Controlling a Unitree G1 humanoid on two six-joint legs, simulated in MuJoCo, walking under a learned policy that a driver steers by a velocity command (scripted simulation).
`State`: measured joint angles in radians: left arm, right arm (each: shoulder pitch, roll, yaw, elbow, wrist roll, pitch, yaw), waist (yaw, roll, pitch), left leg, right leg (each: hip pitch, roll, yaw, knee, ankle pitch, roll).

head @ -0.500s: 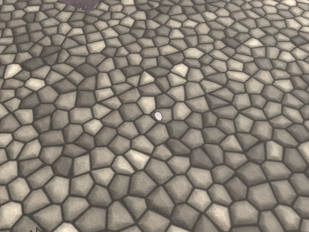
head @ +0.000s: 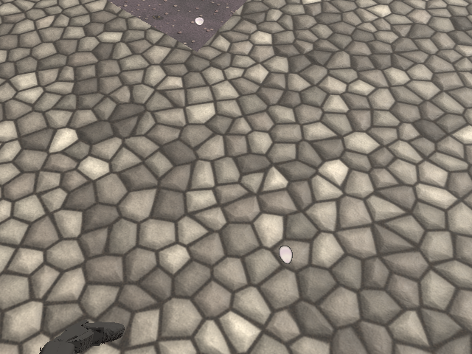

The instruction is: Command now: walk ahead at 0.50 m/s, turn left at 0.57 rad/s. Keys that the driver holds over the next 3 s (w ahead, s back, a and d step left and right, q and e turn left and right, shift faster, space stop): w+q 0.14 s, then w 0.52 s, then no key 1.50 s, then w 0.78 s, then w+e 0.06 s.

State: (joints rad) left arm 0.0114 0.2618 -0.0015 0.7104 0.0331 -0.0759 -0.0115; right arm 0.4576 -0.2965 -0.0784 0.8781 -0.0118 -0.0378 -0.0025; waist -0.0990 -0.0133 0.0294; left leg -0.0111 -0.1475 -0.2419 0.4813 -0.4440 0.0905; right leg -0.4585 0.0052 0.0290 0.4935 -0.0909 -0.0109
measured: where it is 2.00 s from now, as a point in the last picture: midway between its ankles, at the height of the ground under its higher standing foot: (194, 341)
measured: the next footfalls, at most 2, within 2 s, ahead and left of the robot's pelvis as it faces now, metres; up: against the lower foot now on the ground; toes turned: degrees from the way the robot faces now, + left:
left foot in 0.50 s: +0.36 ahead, +0.14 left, +0.00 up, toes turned +14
right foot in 0.96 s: +0.61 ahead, +0.01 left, +0.00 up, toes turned +8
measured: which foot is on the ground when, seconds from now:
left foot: down 0.00-0.00, up 0.02-0.48, down 0.50-0.98, up 1.00-1.00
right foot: down 0.00-0.52, up 0.54-0.94, down 0.96-1.00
